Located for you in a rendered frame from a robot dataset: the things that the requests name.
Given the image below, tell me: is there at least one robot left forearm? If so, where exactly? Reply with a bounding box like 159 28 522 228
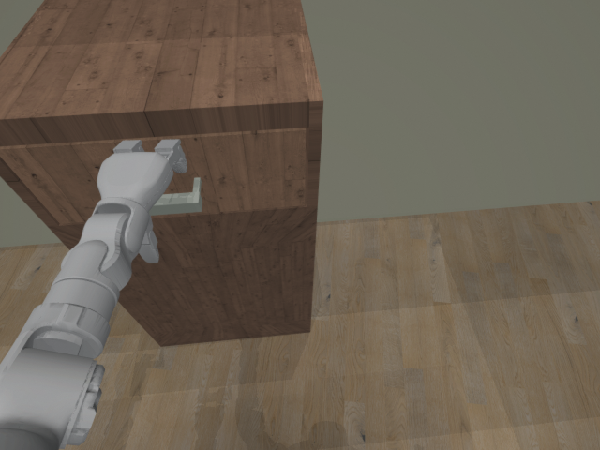
0 197 149 385

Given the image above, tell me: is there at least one robot left hand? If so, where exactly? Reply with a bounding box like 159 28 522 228
97 139 188 263

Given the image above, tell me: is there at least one cabinet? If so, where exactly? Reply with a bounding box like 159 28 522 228
0 0 323 347

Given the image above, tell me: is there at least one drawer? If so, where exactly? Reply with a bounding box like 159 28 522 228
0 127 306 224

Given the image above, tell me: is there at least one robot left upper arm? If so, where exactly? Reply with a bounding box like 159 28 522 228
0 347 105 450

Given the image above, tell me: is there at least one handle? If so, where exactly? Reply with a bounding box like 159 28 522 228
149 177 203 216

